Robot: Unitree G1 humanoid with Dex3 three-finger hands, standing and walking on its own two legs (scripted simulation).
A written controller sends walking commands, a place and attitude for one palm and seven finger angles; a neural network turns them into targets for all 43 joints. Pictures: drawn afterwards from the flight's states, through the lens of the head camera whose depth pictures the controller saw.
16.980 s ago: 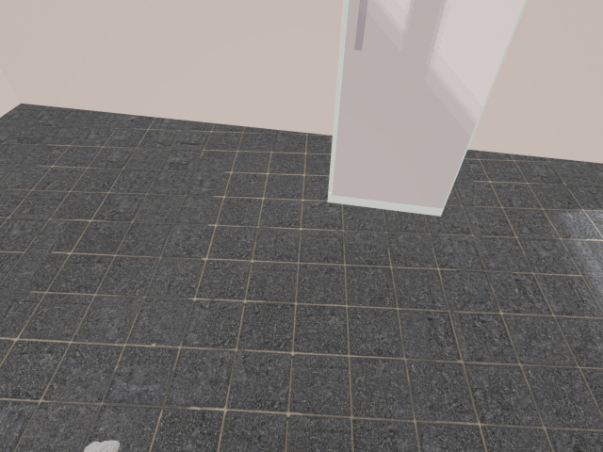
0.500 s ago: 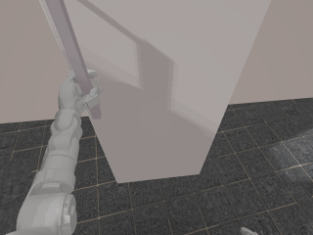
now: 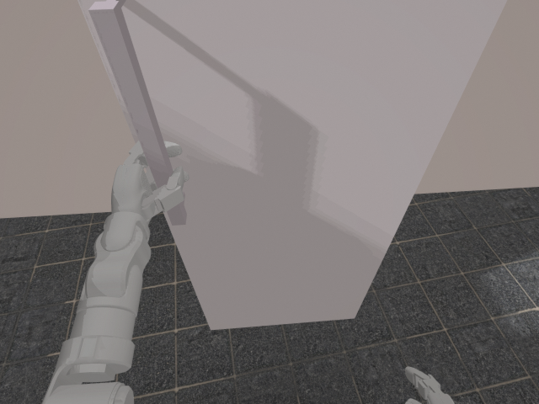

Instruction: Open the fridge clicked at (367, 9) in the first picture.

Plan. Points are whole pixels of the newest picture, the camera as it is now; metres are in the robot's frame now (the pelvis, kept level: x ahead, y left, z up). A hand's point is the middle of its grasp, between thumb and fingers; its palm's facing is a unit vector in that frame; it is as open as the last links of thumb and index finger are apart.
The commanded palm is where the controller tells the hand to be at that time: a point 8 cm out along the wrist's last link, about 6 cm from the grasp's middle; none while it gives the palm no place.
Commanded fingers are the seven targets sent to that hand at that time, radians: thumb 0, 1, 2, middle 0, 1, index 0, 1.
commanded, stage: pull the door a little, standing still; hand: left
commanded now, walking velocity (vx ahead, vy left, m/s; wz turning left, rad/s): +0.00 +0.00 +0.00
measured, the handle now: (155, 133) +0.44 +0.19 +0.19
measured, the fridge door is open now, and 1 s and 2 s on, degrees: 0 23 60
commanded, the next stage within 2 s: walk backward, drawing the door open in 0.18 s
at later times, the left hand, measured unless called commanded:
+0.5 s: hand (179, 247) +0.29 +0.13 +0.13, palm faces +0.09 -0.98 -0.20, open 6.5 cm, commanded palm +0.25 +0.18 +0.13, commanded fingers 0.00 0.90 0.90 -0.45 -1.40 -0.45 -1.40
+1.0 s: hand (210, 300) +0.22 +0.08 +0.12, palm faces +0.30 -0.93 -0.21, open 6.8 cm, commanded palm +0.17 +0.12 +0.13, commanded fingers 0.00 0.90 0.90 -0.45 -1.40 -0.45 -1.40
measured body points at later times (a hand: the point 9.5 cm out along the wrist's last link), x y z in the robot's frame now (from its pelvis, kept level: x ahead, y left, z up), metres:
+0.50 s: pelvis +0.04 +0.00 +0.01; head +0.05 -0.03 +0.46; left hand +0.28 +0.19 +0.14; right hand +0.22 -0.23 -0.08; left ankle -0.06 +0.12 -0.72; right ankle -0.03 -0.12 -0.71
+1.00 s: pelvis +0.00 -0.10 +0.00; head +0.03 -0.10 +0.44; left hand +0.20 +0.13 +0.13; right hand +0.21 -0.27 -0.10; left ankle +0.05 +0.05 -0.74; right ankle +0.01 -0.20 -0.67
